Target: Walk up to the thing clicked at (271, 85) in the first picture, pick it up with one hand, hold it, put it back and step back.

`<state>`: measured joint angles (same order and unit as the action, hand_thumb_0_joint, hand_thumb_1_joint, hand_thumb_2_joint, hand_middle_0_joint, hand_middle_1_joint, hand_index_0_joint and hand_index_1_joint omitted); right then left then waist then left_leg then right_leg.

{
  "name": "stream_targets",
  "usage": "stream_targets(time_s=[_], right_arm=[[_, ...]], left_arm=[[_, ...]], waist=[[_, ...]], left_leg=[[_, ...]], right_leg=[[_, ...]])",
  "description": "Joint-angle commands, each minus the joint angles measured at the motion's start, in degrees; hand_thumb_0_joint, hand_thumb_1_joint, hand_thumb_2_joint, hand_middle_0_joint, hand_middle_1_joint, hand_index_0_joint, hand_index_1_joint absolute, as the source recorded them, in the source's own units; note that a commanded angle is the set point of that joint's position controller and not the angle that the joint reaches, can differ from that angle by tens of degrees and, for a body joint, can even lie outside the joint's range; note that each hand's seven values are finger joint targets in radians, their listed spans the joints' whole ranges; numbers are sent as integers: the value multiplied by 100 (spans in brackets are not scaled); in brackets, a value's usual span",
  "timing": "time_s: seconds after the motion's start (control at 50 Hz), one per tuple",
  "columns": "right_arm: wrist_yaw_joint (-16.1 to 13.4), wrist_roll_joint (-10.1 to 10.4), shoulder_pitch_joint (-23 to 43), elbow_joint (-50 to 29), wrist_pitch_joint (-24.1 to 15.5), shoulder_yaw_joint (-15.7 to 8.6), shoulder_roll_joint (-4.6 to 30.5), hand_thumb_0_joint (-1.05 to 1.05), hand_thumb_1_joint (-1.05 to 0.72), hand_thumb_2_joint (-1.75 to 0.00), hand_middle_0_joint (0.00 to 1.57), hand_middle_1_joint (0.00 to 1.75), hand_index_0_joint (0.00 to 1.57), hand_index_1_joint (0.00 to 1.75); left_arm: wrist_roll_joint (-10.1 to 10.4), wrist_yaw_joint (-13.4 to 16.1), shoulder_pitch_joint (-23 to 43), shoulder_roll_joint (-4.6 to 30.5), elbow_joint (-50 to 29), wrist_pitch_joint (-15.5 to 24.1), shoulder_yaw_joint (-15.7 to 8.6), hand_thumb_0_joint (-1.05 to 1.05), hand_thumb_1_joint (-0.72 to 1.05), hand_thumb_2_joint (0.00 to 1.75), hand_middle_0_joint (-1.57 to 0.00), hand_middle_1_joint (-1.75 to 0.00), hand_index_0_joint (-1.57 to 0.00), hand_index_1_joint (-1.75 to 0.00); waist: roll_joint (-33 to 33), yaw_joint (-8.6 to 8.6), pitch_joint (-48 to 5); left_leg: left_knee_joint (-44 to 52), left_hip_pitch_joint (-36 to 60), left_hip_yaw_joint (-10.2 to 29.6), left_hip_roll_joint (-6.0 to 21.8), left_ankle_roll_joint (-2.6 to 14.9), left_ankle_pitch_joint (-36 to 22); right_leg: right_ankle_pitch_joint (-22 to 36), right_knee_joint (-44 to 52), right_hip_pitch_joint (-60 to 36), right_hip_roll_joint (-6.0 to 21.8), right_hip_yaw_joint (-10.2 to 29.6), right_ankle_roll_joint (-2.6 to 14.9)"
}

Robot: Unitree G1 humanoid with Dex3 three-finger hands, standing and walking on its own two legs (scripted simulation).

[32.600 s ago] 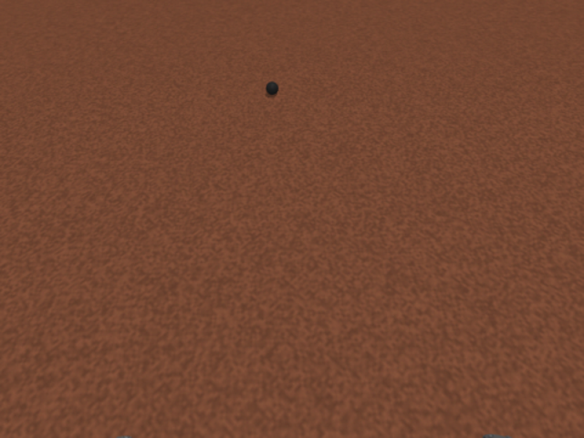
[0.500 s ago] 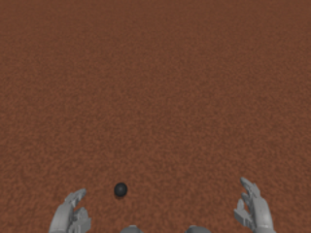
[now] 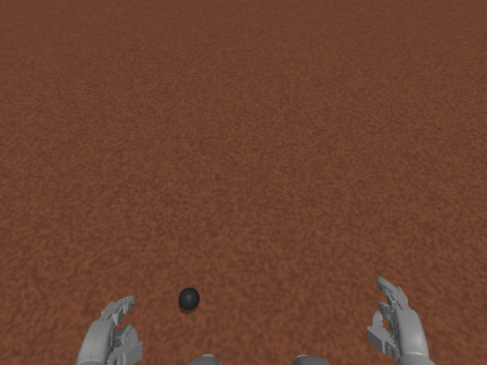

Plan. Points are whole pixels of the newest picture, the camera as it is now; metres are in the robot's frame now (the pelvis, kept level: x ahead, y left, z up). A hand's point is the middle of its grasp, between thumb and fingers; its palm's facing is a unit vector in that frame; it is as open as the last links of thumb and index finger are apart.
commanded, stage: stand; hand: left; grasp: from above
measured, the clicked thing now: (189, 298) +0.44 +0.22 -0.67
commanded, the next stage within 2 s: none
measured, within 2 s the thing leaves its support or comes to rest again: neither
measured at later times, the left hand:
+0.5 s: hand out of the picture +0.06 +0.24 -0.11, palm faces +0.05 -0.94 -0.34, open 7.4 cm
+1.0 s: hand out of the picture +0.02 +0.24 -0.10, palm faces +0.06 -0.94 -0.34, open 7.4 cm
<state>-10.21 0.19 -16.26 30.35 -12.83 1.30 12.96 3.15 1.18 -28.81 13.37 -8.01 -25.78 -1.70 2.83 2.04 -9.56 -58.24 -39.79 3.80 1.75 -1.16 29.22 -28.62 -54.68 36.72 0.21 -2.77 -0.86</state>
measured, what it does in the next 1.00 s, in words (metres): rises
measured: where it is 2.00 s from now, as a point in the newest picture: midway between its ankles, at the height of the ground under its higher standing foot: outside the picture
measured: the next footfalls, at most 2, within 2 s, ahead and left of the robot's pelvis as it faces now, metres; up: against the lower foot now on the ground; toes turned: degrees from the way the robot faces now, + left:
none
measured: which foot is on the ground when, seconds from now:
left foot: down 0.00-1.00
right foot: down 0.00-1.00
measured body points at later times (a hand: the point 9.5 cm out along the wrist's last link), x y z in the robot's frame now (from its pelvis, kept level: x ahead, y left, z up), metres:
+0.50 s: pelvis -0.01 +0.01 +0.04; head +0.00 +0.01 +0.49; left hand +0.06 +0.29 -0.08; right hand +0.08 -0.27 -0.08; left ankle +0.00 +0.13 -0.68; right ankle -0.01 -0.13 -0.68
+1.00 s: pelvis -0.02 +0.00 +0.06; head -0.03 +0.00 +0.51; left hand +0.02 +0.29 -0.07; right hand +0.05 -0.28 -0.08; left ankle +0.00 +0.13 -0.68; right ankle -0.01 -0.13 -0.68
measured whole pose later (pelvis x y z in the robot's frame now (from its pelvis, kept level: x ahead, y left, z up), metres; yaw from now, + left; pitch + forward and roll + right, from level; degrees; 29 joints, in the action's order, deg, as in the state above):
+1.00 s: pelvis -0.02 +0.00 +0.06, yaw +2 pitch -4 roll +0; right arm -1.1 -1.7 -9.0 63.6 0.0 -1.8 17.2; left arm -1.8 1.4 -9.6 17.0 64.7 0.0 -2.3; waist 1.0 -1.1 3.1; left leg -22.8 -7.7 3.0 -0.3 -0.6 10.9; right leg -12.1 -22.3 5.8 2.3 -2.7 -1.3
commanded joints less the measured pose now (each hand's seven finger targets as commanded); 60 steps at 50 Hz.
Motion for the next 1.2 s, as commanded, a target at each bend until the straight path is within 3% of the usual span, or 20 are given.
stream_targets(time_s=[0.0,0.04,0.06,0.08,0.1,0.12,0.16,0.2,0.24,0.34,0.42,0.56,0.62,0.7,0.9,1.04,1.18], right_arm=[[-63,28,355,-927,-306,-300,686,0,-90,-90,20,30,20,30],[-49,33,367,-979,-308,-285,676,0,-90,-90,20,30,20,30],[293,-643,742,539,282,-462,1289,0,-90,-90,20,30,20,30],[436,-643,791,635,494,-544,1313,0,-90,-90,20,30,20,30],[540,-632,735,585,599,-534,1278,0,-90,-90,20,30,20,30],[612,-637,650,563,676,-522,1250,0,-90,-90,20,30,20,30],[786,-382,614,811,707,-505,1118,0,-90,-90,20,30,20,30],[866,-294,783,951,779,-572,1178,0,-90,-90,20,30,20,30],[903,-274,761,1177,833,-611,1166,0,-90,-90,20,30,20,30],[902,-330,909,1530,945,-631,1237,0,-90,-90,20,30,20,30],[865,-297,832,1861,992,-622,1278,0,-90,-90,20,30,20,30],[829,-212,794,2374,1103,-591,1336,0,-90,-90,20,30,20,30],[816,-197,831,2544,1119,-580,1386,0,-90,-90,20,30,20,30],[819,-163,810,2724,1138,-553,1368,0,-90,-90,20,30,20,30],[847,-169,955,2963,1170,-507,1458,0,-90,-90,20,30,20,30],[864,-156,989,3036,1171,-469,1486,0,-90,-90,20,30,20,30],[889,-154,974,3091,1197,-441,1513,0,-90,-90,20,30,20,30]], left_arm=[[-43,58,-8,641,-1073,236,-409,0,90,90,-20,-30,-20,-30],[-24,25,64,470,-1169,254,-221,0,90,90,-20,-30,-20,-30],[-703,267,1810,977,842,1440,-321,0,90,90,-20,-30,-20,-30],[-732,236,1307,1080,1911,1826,-446,0,90,90,-20,-30,-20,-30],[-767,219,1242,1189,2203,2027,-456,0,90,90,-20,-30,-20,-30],[-748,179,1374,1207,2356,2133,-397,0,90,90,-20,-30,-20,-30],[-690,140,1536,1213,2797,2300,-352,0,90,90,-20,-30,-20,-30],[-624,139,1590,1164,3273,2331,-390,0,90,90,-20,-30,-20,-30],[-583,155,1763,1118,3706,2404,-377,0,90,90,-20,-30,-20,-30],[-594,143,1905,1055,4578,2546,-363,0,90,90,-20,-30,-20,-30],[-573,138,1862,1099,5181,2617,-354,0,90,90,-20,-30,-20,-30],[-508,147,1900,1247,5989,2661,-307,0,90,90,-20,-30,-20,-30],[-499,147,1871,1256,6262,2657,-277,0,90,90,-20,-30,-20,-30],[-493,151,1934,1334,6536,2669,-267,0,90,90,-20,-30,-20,-30],[-491,103,2060,1397,6920,2655,-242,0,90,90,-20,-30,-20,-30],[-477,91,2199,1491,7019,2687,-242,0,90,90,-20,-30,-20,-30],[-458,65,2244,1551,7089,2678,-232,0,90,90,-20,-30,-20,-30]], waist=[[-54,-16,-440],[74,29,-510],[-323,-461,833],[-675,-431,302],[-808,-338,165],[-668,-222,327],[-278,-294,79],[-543,-373,119],[-347,-389,166],[-46,-373,618],[-91,-360,717],[-274,-258,940],[-207,-305,983],[-261,-292,1003],[-139,-321,1309],[-246,-286,1226],[-257,-278,1278]], left_leg=[[869,518,-161,-164,172,-1478],[909,630,-120,-141,147,-1629],[1430,572,92,54,458,-2694],[1363,993,-115,-10,513,-2807],[1339,1216,-120,-46,525,-2726],[1471,1198,-44,-55,483,-2531],[1720,1670,-10,-47,502,-2391],[1737,1936,-73,-80,446,-2393],[1938,2065,72,-30,432,-2373],[2731,2055,399,163,503,-1579],[2987,2340,480,244,469,-2072],[3403,2723,388,231,341,-2098],[3588,2860,433,288,337,-2206],[3721,2970,402,299,288,-2334],[4171,2753,483,338,250,-1644],[4103,2924,414,337,249,-1922],[4113,2874,383,330,242,-1728]], right_leg=[[1389,846,-292,-136,-103,72],[1492,772,-267,-154,-139,83],[1466,1047,-1495,289,212,206],[1653,1216,-1643,378,619,462],[1744,1314,-1604,488,812,555],[1844,1411,-1456,404,771,540],[2127,1343,-1851,490,672,396],[1951,1583,-1732,524,692,372],[1890,1702,-1821,522,644,310],[1335,2069,-1945,379,448,199],[1709,2332,-2250,437,427,211],[1854,3056,-2661,574,498,188],[1869,3224,-2796,586,464,167],[1895,3411,-2963,626,470,143],[1703,3659,-3074,602,427,101],[1736,3818,-3083,665,493,101],[1389,3926,-3006,659,518,123]])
